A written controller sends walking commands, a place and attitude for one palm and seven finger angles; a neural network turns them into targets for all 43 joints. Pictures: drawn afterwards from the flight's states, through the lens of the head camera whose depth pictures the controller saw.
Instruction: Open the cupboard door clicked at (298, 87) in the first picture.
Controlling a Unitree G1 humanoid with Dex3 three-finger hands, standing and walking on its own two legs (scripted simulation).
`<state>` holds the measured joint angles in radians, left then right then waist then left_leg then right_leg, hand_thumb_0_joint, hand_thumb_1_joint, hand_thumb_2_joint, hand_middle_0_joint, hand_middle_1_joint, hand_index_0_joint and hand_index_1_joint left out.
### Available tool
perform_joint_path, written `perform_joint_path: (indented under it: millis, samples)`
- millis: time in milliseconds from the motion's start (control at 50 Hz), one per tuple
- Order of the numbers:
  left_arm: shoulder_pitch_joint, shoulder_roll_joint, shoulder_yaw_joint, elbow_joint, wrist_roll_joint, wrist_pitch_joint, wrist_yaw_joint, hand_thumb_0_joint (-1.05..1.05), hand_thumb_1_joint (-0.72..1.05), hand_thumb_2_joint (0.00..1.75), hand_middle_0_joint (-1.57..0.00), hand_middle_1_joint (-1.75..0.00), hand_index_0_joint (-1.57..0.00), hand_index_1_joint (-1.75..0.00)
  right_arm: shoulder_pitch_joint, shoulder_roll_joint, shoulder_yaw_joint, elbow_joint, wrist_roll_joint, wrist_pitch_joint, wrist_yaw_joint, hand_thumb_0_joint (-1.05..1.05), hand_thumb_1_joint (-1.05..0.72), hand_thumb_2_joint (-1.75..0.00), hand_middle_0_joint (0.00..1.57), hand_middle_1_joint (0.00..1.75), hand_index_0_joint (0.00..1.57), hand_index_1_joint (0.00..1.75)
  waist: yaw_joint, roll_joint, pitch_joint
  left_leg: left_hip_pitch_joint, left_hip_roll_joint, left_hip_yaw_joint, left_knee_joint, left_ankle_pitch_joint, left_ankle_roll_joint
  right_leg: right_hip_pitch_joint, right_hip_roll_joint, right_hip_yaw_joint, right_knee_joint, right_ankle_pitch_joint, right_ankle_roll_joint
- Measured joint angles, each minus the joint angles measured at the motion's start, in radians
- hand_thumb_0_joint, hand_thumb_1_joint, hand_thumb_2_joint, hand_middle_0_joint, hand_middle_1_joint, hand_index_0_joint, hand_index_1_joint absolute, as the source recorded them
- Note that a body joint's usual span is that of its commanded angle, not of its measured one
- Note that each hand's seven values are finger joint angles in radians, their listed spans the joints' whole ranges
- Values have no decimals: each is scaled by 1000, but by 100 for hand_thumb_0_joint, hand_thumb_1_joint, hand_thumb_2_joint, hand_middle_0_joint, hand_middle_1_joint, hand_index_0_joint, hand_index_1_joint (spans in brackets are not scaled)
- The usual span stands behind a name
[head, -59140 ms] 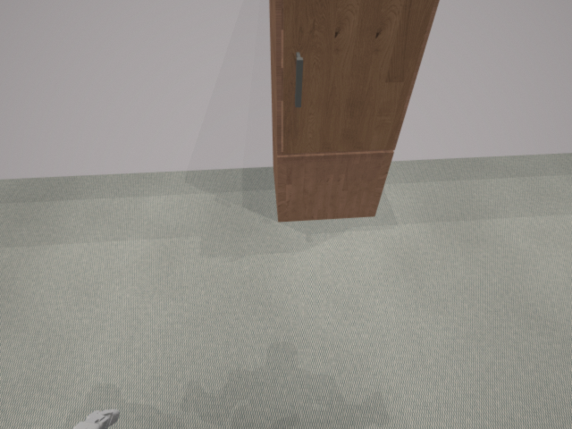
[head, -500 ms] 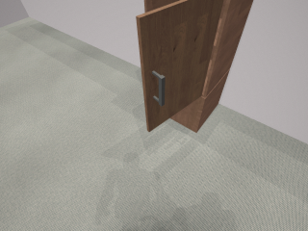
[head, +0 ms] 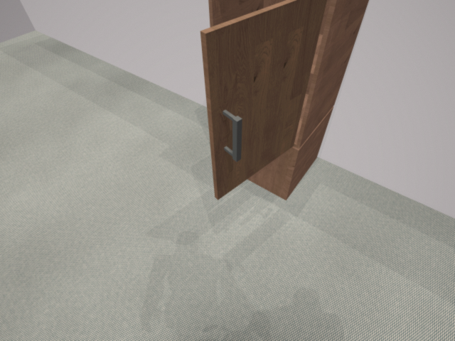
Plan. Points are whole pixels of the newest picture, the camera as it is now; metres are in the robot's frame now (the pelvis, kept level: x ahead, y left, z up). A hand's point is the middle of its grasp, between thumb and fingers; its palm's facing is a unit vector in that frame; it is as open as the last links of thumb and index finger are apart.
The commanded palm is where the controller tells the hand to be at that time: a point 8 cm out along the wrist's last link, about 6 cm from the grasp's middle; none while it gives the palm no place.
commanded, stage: look to check the result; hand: left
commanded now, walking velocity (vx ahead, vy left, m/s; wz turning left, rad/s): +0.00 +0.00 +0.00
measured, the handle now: (232, 136) +0.64 +0.02 -0.05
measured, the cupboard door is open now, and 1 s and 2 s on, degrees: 77 77 77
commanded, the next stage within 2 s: stand and wait in 0.58 s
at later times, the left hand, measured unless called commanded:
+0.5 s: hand out of the picture +0.05 +0.22 -0.16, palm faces -0.01 -0.96 -0.29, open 7.4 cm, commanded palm none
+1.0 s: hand out of the picture +0.09 +0.22 -0.16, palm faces -0.04 -0.95 -0.32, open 7.4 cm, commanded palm none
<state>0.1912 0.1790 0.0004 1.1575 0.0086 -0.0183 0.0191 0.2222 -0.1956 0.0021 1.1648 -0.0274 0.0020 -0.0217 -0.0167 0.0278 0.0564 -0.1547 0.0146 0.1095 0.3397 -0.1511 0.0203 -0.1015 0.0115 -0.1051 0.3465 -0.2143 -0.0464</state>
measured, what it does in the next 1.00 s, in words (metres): stands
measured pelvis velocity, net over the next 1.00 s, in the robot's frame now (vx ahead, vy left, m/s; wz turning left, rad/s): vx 0.02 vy -0.01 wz -0.01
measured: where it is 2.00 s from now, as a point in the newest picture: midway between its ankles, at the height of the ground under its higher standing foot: outside the picture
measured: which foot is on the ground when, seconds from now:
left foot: down 0.00-1.00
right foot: down 0.00-1.00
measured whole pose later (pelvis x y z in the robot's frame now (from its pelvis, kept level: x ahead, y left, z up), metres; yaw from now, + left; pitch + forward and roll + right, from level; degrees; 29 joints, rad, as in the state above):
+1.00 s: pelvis +0.02 -0.01 +0.00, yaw +0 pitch -1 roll +1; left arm 0.11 0.28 0.00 1.15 0.01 -0.03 0.01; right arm 0.13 -0.30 0.00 1.15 -0.02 0.00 -0.01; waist -0.02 0.03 0.06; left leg -0.11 0.03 0.11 0.29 -0.16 0.00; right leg -0.06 0.03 -0.10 0.28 -0.21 -0.06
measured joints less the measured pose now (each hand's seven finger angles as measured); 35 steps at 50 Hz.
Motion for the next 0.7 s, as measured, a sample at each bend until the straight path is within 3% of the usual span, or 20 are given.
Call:
perform_joint_path:
  millis: [700]
  samples:
    - [-61,83,5,-4,3,-8,-8,1,91,90,-20,-30,-20,-30,-89,-90,-6,-14,2,-2,8,1,-91,-89,20,30,20,30,3,2,3,27,4,0,-41,1,-10,30,9,3,-48,5,-5]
